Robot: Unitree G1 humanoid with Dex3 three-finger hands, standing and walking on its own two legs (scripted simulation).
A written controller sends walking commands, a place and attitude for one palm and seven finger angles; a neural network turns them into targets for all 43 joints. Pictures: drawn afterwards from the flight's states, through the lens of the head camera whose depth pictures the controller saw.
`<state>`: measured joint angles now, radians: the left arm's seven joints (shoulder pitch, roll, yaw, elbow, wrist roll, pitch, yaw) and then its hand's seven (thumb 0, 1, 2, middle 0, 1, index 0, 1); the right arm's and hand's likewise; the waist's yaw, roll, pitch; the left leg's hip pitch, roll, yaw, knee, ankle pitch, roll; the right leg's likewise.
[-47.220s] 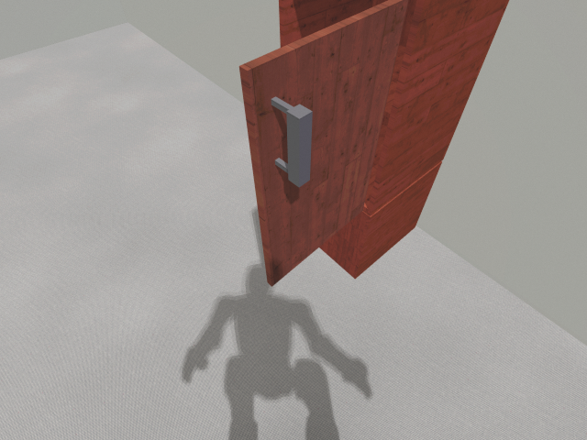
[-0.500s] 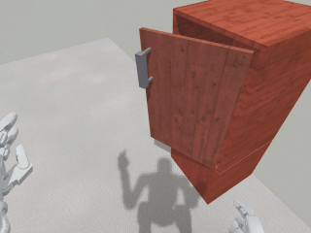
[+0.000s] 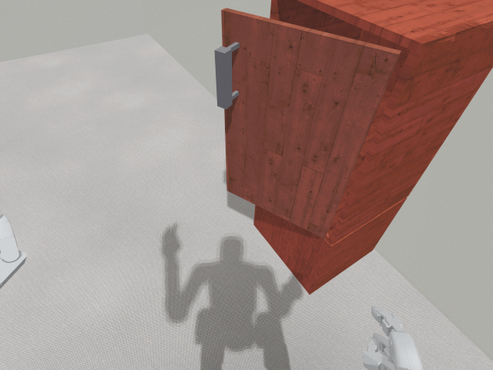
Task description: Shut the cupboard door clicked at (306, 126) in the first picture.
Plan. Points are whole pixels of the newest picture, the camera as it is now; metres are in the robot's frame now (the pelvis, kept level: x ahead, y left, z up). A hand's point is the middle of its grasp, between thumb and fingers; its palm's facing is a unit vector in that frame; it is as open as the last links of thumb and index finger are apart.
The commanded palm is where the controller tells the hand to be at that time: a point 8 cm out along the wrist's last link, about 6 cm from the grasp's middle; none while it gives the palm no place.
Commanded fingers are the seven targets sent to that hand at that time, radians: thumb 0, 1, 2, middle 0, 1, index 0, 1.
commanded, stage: step back with the hand held close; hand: left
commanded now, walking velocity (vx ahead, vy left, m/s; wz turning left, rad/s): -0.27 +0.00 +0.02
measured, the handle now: (229, 75) +0.71 +0.10 +0.13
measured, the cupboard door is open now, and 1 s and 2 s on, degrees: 25 25 25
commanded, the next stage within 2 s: stop stepping back and stand still in 0.54 s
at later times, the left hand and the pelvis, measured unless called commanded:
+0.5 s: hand out of the picture +0.09 +0.28 +0.17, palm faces +0.57 -0.68 -0.47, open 7.4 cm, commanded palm +0.03 +0.30 +0.19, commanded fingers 0.00 0.90 0.90 -0.20 -0.30 -0.20 -0.30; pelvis -0.09 -0.01 -0.02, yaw +5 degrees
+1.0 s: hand out of the picture +0.00 +0.27 +0.19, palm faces +0.45 -0.79 -0.41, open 7.4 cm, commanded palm -0.05 +0.30 +0.19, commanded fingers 0.00 0.90 0.90 -0.20 -0.30 -0.20 -0.30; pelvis -0.20 +0.00 +0.00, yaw -1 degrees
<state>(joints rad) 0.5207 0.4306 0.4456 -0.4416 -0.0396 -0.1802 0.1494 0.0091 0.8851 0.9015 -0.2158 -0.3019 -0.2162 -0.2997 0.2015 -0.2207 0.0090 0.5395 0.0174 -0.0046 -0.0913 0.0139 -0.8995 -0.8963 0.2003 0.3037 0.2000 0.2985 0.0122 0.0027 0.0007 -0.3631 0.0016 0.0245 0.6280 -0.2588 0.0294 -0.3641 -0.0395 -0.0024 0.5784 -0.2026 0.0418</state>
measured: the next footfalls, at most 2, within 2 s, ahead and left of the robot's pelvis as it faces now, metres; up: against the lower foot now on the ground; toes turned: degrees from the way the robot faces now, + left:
left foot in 0.60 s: +0.00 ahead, +0.12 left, +0.00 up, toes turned +8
right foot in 0.90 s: -0.21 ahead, -0.08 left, +0.00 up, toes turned -4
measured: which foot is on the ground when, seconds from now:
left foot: down 0.00-0.48, up 0.50-0.58, down 0.60-0.90, up 0.92-1.00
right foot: down 0.00-0.60, up 0.62-0.88, down 0.90-1.00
